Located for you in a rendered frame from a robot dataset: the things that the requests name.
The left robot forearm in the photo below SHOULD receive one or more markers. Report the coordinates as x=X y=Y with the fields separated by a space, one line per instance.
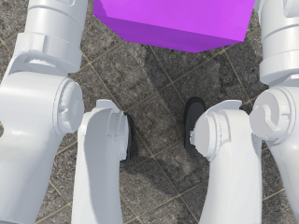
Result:
x=50 y=43

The right robot upper arm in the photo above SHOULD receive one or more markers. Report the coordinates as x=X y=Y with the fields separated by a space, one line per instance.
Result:
x=275 y=119

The robot right foot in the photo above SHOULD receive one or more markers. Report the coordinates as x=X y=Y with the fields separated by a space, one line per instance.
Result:
x=194 y=108

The left robot shin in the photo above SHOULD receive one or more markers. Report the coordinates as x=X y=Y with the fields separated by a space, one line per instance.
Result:
x=102 y=103

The right robot forearm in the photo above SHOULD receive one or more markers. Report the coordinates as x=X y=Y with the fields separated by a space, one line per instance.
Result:
x=279 y=22

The carton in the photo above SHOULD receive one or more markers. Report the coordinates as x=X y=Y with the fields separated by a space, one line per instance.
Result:
x=186 y=25

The left robot upper arm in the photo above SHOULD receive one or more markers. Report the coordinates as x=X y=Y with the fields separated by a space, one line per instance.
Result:
x=36 y=111

